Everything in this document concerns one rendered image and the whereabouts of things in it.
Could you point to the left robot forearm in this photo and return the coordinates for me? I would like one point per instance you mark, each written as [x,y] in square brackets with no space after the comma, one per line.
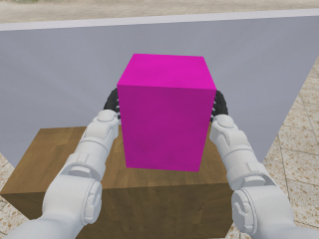
[93,149]

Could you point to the pedestal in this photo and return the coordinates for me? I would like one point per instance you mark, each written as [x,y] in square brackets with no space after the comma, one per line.
[137,203]

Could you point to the right robot forearm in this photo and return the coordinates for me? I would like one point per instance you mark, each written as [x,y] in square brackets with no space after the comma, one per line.
[241,164]

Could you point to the right robot hand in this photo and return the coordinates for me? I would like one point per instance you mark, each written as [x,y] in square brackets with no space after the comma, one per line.
[220,106]

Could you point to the robot right upper arm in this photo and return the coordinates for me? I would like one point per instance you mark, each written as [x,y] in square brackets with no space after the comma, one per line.
[264,212]

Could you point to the carton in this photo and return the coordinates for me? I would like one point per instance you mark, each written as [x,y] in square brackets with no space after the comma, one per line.
[165,106]

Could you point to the left robot hand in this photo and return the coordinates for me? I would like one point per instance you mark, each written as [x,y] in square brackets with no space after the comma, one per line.
[112,103]

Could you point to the robot left upper arm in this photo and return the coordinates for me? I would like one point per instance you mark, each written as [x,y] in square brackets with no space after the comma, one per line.
[71,203]

